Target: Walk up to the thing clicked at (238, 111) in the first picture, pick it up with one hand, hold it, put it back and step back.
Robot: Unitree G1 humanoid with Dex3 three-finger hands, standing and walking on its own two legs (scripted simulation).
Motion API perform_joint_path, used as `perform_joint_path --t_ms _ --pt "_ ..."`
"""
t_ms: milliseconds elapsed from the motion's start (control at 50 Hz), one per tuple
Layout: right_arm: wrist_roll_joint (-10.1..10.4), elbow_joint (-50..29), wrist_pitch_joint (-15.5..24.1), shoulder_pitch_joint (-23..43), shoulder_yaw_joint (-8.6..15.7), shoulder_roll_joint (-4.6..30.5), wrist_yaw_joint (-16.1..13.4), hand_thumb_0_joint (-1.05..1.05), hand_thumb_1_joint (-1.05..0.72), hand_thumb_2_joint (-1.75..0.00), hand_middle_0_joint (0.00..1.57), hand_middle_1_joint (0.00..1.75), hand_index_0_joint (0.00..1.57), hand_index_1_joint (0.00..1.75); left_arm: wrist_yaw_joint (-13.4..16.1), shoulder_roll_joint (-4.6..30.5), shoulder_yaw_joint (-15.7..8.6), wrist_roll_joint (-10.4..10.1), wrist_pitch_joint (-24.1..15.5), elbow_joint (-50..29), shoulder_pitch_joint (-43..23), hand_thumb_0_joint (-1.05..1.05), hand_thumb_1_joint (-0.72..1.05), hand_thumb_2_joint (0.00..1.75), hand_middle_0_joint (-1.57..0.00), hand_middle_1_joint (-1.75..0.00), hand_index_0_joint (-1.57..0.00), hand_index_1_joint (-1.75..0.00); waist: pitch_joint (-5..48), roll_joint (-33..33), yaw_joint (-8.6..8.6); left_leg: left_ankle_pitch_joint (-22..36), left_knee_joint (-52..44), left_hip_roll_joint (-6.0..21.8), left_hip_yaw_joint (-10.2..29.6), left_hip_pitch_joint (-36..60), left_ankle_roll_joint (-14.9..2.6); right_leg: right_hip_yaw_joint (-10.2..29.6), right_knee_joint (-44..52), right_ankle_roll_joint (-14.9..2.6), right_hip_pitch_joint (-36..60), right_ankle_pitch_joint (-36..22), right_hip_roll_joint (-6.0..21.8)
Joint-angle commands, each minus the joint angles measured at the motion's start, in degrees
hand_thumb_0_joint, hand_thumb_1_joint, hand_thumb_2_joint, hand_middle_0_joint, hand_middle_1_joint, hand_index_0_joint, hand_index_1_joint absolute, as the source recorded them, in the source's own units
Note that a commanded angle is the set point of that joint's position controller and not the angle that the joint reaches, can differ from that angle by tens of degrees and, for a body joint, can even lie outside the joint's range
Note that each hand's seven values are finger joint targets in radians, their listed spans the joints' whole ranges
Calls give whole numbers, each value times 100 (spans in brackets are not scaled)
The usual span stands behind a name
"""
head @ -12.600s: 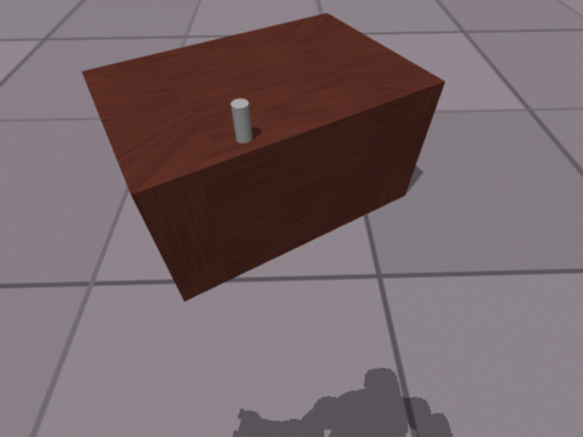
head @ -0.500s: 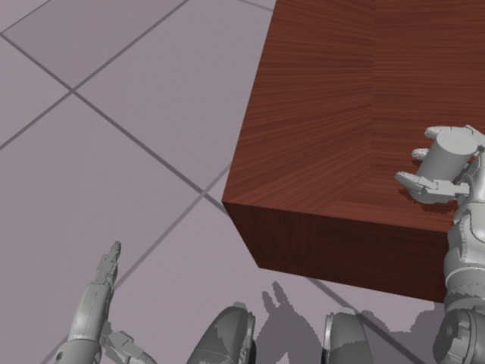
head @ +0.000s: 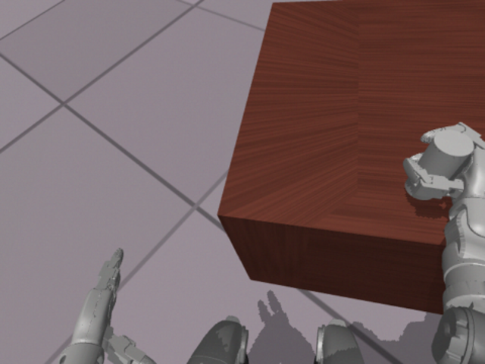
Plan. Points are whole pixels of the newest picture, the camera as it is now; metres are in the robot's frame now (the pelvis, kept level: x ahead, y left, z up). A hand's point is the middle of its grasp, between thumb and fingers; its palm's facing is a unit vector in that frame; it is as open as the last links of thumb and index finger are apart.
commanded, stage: settle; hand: right
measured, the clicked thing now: (435, 167) +0.44 -0.23 +0.02
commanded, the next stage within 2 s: lift in 0.34 s
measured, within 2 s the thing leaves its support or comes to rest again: neither
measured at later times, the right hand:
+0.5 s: hand (432, 153) +0.45 -0.22 +0.06, palm faces +0.17 +0.99 +0.00, open 7.4 cm
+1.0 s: hand (446, 141) +0.41 -0.20 +0.13, palm faces +0.18 +0.98 +0.01, open 7.4 cm
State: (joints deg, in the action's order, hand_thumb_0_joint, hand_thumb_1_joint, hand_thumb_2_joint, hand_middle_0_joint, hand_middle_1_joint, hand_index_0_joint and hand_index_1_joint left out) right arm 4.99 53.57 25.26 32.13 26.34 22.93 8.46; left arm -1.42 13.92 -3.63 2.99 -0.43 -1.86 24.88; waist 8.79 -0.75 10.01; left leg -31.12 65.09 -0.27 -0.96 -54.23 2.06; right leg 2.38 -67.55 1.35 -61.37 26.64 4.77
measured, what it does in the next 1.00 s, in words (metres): stands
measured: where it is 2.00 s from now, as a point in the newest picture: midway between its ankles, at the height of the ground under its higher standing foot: outside the picture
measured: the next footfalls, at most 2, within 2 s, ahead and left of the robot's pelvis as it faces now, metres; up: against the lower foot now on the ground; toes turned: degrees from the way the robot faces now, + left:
none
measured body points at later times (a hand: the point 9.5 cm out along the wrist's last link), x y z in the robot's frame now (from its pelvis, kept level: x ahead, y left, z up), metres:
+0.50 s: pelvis +0.00 +0.00 +0.01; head +0.10 -0.03 +0.45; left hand +0.16 +0.27 +0.00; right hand +0.43 -0.27 +0.06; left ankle +0.00 +0.15 -0.64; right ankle +0.05 -0.13 -0.64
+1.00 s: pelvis +0.02 +0.00 +0.04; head +0.06 +0.00 +0.49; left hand +0.17 +0.27 +0.01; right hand +0.40 -0.25 +0.13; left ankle +0.00 +0.15 -0.64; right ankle +0.05 -0.13 -0.64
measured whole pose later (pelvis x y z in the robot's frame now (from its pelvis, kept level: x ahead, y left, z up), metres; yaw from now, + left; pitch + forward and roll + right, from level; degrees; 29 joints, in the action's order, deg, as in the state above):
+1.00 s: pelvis +0.02 +0.00 +0.04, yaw +0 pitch +11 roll +1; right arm 8.1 34.0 14.6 22.1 18.4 14.7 3.9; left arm 0.8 13.7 -4.7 -0.3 1.9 8.8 23.4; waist 7.0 0.5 4.1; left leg -27.5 52.3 1.0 0.8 -35.9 2.2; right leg -0.4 -53.1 1.3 -41.4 22.8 3.8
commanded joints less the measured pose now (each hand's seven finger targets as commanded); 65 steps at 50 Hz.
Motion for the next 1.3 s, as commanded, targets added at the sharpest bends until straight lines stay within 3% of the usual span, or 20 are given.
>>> perform_joint_path --t_ms 0,40,60,80,100,220,320,360,480,600,660,680,780,800,840,960,1040,1100,1200,1280 --pt "73 -1232 336 2087 7 1089 -23 0 -50 -130 139 143 141 143 122 970 -721 -51 -234 -904 110 0 -54 5 -5 -5 -5 -5 2258 894 56 1819 -904 -211 -149 515 -280 -63 893 -191 2514 -1449 -229" --pt "52 -1412 347 2215 104 1242 -68 0 -54 -133 139 144 141 144 139 994 -738 -62 -212 -875 -37 0 -54 5 -5 -5 -5 -5 2230 904 -53 1691 -915 -202 -149 514 -297 -64 990 -179 2462 -1320 -241" --pt "47 -1051 283 1881 -84 913 -33 0 -51 -134 137 145 140 145 115 808 -567 -79 -227 -800 31 0 -54 5 -5 -5 -5 -5 2226 822 -83 1826 -941 -198 -134 613 -265 -88 954 -197 2493 -1422 -237" --pt "68 -1351 311 2071 22 1085 -31 0 -52 -134 140 146 142 146 140 973 -749 -88 -219 -938 28 0 -54 5 -5 -5 -5 -5 2431 640 25 1876 -981 -207 -138 727 -243 -55 932 -216 2496 -1431 -238" --pt "79 -1498 294 2100 84 1181 -35 0 -54 -134 139 146 141 146 143 963 -626 -106 -224 -1159 -76 0 -54 5 -5 -5 -5 -5 2725 678 -102 1952 -989 -206 -142 907 -256 -54 987 -201 2676 -1550 -245" --pt "112 -1475 224 2210 84 1263 -48 0 -52 -134 140 146 142 146 171 1030 -772 -135 -179 -735 70 0 -54 4 -5 -5 -5 -5 2412 756 -94 2089 -1098 -189 -129 911 -232 -94 1106 -198 2811 -1707 -252" --pt "83 -1225 243 2177 -87 988 -55 0 -54 -136 137 146 139 146 129 605 -367 -121 -218 -446 -13 0 -54 5 -5 -5 -5 -5 1932 808 -175 1857 -1160 -168 -46 787 -254 -168 1164 -201 2554 -1428 -279" --pt "61 -1525 264 2337 95 1299 -80 0 -58 -137 137 147 139 147 150 732 -451 -108 -222 -607 -68 0 -54 4 -5 -5 -5 -5 2238 765 -198 1900 -1214 -154 -5 979 -241 -178 1165 -207 2670 -1427 -282" --pt "162 -1703 116 2110 8 1153 -20 0 -50 -134 138 146 140 146 186 1128 -778 -153 -220 -918 -99 0 -52 3 -5 -6 -5 -5 2864 664 -144 2366 -1252 -172 -90 1334 -215 -137 1213 -195 3243 -1986 -268" --pt "186 -1652 19 1907 -267 695 -188 0 -52 -134 139 146 141 146 172 819 -554 -195 -184 -565 40 0 -53 4 -5 -6 -5 -5 2142 468 -242 2271 -1421 -184 -99 1315 -200 -169 1427 -200 3095 -1882 -294" --pt "123 -2280 72 2143 -109 1071 -272 0 -53 -133 139 145 140 145 165 582 -353 -167 -149 -121 112 0 -52 4 -5 -5 -5 -5 1918 885 -481 2048 -1491 -123 11 1329 -229 -268 1534 -174 2975 -1631 -318" --pt "132 -2097 27 1892 -284 769 -277 0 -51 -132 138 144 139 144 151 471 -244 -190 -162 -265 74 0 -52 3 -5 -6 -5 -5 1910 857 -421 2065 -1528 -129 15 1393 -232 -282 1581 -164 3131 -1655 -313" --pt "252 -2922 -230 1448 -434 565 -315 0 -52 -133 139 146 141 146 207 887 -692 -233 -98 -212 209 0 -52 3 -4 -6 -5 -5 2423 652 -431 2553 -1621 -144 -81 1820 -191 -251 1724 -164 3732 -2219 -293" --pt "261 -2957 -325 1260 -526 472 -327 0 -51 -133 139 146 141 146 194 800 -556 -252 -95 -261 12 0 -52 3 -4 -6 -5 -5 2418 763 -551 2658 -1667 -132 -75 1939 -179 -268 1752 -159 3854 -2405 -298" --pt "330 -3158 -468 1244 -615 370 -356 0 -49 -133 139 146 140 146 264 1041 -833 -305 -87 -363 -122 0 -52 4 -4 -5 -5 -5 2362 424 -426 2729 -1770 -143 -114 2020 -139 -231 1823 -193 3949 -2415 -277" --pt "372 -3308 -787 929 -707 196 -527 0 -46 -130 136 143 138 143 329 506 -320 -392 -61 150 -314 0 -53 4 -4 -5 -5 -5 1364 83 -643 2658 -2143 -34 -14 2328 -81 -363 2120 -240 3604 -2052 -327" --pt "376 -3460 -981 591 -876 55 -519 0 -45 -131 136 144 138 144 368 615 -464 -413 -27 398 -186 0 -51 2 -4 -6 -5 -4 993 183 -631 1967 -2405 -11 30 2252 -140 -408 2458 -184 3768 -1485 -326" --pt "430 -3918 -1130 377 -910 27 -503 0 -44 -131 136 144 138 144 342 447 -345 -445 -8 651 -67 0 -51 2 -4 -5 -5 -4 1136 369 -715 2231 -2418 0 -24 2461 -152 -449 2556 -162 4002 -1741 -357" --pt "511 -4631 -1292 673 -945 18 -684 0 -45 -131 137 145 139 145 464 875 -753 -477 -72 457 -567 0 -53 4 -4 -5 -5 -5 1354 201 -681 2322 -2577 -20 -80 2724 -152 -399 2747 -165 4421 -1829 -343" --pt "519 -4639 -1354 384 -1183 -228 -760 0 -42 -128 134 142 136 142 556 674 -534 -498 -199 625 -829 0 -53 4 -4 -5 -4 -5 858 21 -754 1805 -2865 5 -62 2755 -146 -422 2968 -173 4383 -1388 -349"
